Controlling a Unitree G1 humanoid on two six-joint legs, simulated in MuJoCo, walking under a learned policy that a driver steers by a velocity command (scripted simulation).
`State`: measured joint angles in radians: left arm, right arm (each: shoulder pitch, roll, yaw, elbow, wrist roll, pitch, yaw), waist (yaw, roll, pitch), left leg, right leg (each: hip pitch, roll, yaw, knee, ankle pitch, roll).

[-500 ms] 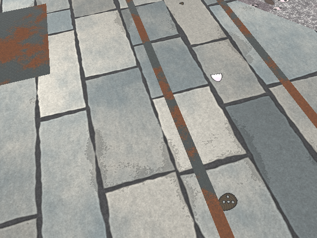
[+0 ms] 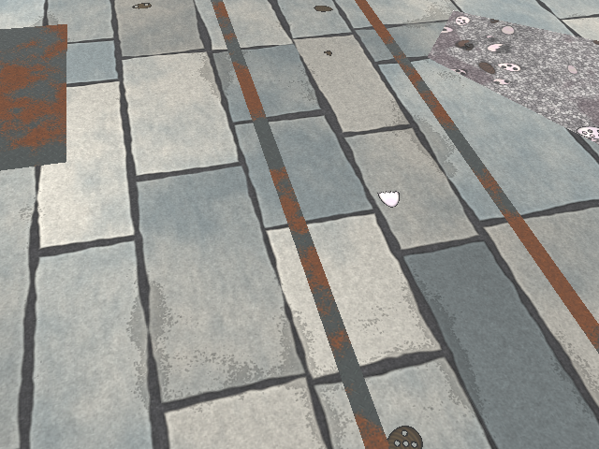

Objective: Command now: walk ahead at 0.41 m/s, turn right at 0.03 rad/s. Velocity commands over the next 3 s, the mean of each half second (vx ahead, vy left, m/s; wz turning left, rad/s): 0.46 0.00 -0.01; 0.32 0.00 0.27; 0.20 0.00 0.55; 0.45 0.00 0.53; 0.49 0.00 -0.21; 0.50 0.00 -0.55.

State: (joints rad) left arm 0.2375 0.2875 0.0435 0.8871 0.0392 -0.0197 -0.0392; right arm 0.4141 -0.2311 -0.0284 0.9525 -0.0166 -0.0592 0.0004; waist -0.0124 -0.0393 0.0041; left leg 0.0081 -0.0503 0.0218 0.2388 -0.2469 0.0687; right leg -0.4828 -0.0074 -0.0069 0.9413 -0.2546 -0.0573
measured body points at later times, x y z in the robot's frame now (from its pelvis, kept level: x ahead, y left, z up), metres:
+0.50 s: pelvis +0.26 -0.05 +0.00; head +0.28 -0.06 +0.44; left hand +0.29 +0.21 -0.14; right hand +0.33 -0.31 -0.15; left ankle +0.26 +0.09 -0.67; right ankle +0.28 -0.10 -0.75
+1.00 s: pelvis +0.49 -0.02 -0.02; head +0.54 +0.00 +0.43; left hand +0.54 +0.25 -0.16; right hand +0.61 -0.26 -0.15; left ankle +0.57 +0.04 -0.75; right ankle +0.47 -0.16 -0.66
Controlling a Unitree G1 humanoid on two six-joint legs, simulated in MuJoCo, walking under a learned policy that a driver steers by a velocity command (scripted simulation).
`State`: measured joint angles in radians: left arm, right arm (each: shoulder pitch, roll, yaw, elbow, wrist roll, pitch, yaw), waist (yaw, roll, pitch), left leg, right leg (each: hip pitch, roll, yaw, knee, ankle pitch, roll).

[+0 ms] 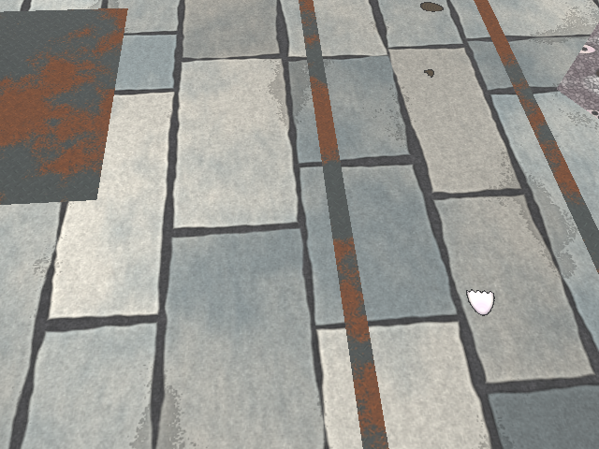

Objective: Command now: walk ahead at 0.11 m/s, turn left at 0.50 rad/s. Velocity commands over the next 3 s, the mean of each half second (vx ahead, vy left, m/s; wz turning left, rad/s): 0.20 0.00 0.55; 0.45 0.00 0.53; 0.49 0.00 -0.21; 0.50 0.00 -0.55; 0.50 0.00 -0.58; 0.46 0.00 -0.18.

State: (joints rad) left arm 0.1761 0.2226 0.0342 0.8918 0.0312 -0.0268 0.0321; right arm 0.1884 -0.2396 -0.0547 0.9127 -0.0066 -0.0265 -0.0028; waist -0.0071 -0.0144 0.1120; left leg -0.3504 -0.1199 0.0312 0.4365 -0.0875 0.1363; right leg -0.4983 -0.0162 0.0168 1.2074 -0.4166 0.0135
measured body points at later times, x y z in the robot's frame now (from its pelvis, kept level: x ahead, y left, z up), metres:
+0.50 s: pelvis +0.08 -0.05 +0.02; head +0.09 -0.07 +0.47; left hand +0.08 +0.24 -0.09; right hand +0.26 -0.29 -0.11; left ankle +0.08 +0.06 -0.67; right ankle +0.07 -0.16 -0.73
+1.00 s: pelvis +0.26 +0.08 +0.00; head +0.29 +0.11 +0.45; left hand +0.12 +0.30 -0.14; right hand +0.53 -0.04 -0.12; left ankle +0.26 +0.14 -0.73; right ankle +0.23 -0.10 -0.63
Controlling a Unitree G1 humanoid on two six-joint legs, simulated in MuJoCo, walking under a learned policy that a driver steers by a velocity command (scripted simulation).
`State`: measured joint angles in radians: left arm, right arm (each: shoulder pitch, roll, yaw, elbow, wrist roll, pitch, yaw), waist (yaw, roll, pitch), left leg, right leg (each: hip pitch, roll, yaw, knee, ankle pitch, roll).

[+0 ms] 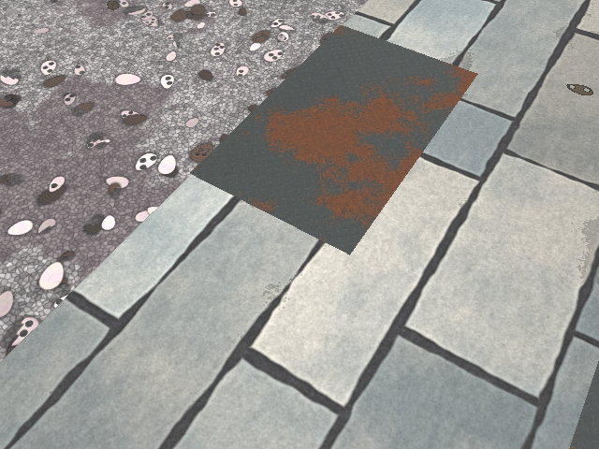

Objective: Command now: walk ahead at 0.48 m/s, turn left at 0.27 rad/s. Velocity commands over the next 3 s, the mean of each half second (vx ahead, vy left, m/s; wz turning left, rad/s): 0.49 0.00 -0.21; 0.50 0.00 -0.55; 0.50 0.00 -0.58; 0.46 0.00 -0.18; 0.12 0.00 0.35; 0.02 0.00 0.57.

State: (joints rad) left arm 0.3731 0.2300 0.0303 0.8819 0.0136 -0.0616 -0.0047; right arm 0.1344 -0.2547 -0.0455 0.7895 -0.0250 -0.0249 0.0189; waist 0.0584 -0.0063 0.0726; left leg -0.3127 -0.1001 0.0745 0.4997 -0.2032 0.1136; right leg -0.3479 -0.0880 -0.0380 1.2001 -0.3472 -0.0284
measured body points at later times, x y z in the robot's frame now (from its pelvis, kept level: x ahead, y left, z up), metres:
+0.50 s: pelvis +0.28 -0.04 -0.01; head +0.31 -0.05 +0.44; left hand +0.46 +0.19 -0.13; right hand +0.25 -0.30 -0.15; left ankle +0.11 +0.07 -0.63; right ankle +0.35 -0.09 -0.73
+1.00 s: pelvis +0.57 -0.07 -0.01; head +0.60 -0.08 +0.44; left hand +0.70 +0.20 -0.13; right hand +0.65 -0.38 -0.09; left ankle +0.70 -0.02 -0.73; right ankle +0.37 -0.09 -0.68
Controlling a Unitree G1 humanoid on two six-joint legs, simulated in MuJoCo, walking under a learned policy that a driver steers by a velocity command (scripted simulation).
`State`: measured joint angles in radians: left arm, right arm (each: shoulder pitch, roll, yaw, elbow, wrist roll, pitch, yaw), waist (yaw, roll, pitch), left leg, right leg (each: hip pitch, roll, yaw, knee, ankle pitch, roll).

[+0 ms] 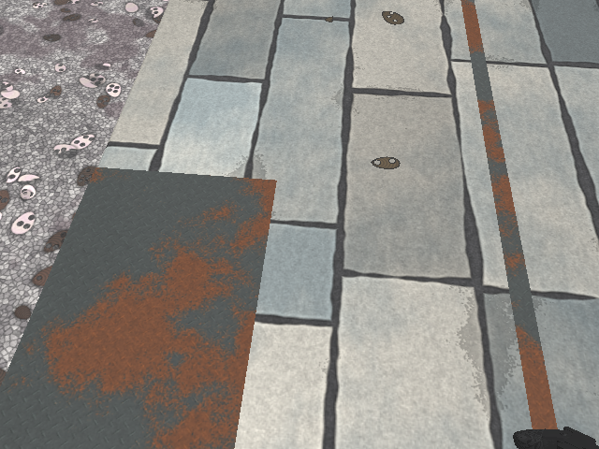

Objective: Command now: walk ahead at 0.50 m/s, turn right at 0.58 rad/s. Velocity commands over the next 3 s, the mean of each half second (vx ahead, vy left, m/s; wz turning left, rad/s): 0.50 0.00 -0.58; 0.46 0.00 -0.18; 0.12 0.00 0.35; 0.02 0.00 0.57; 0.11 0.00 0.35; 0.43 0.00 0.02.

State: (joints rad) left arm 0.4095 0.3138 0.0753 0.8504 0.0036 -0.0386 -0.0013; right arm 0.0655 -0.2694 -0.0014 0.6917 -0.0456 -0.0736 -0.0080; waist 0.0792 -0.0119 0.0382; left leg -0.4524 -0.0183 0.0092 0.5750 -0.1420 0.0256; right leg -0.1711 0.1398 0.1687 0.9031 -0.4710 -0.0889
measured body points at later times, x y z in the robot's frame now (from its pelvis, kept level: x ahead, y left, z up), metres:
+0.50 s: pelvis +0.25 -0.05 -0.01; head +0.29 -0.07 +0.44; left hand +0.54 +0.10 -0.09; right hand +0.15 -0.30 -0.14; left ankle +0.10 +0.11 -0.69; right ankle +0.32 -0.14 -0.72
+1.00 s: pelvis +0.51 -0.13 +0.00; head +0.54 -0.14 +0.45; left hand +0.56 +0.13 -0.13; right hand +0.60 -0.41 -0.10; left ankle +0.67 -0.09 -0.72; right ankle +0.32 -0.14 -0.72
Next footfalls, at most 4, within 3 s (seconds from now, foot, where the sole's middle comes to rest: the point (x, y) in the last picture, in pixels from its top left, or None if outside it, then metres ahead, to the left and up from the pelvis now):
0.46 right None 0.36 -0.15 -0.76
1.00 left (379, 345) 0.71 -0.11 -0.76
1.50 right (456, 386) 0.62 -0.28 -0.76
1.96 left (359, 399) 0.57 -0.06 -0.76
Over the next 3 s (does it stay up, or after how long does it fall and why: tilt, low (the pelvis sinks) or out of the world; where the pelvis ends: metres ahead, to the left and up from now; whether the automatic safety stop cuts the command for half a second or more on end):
stays up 0.80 -0.04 0.00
